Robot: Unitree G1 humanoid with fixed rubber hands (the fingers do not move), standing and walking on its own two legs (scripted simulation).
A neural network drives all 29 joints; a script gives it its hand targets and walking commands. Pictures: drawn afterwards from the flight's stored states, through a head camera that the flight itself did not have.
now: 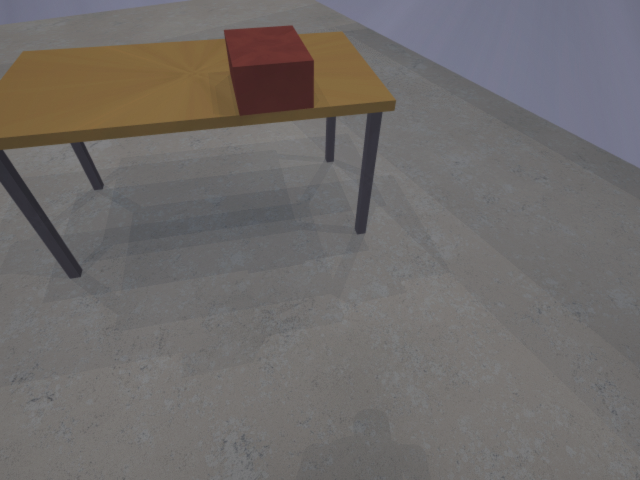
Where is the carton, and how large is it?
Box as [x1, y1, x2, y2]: [224, 25, 313, 115]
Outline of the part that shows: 291,25 224,30 230,74 240,115 313,107 313,60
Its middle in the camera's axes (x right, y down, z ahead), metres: -0.17 -0.58 +1.28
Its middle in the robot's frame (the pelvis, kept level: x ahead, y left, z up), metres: +1.36 +0.18 -0.05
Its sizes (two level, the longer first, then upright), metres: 0.319 0.237 0.148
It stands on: a table, 0.65 m high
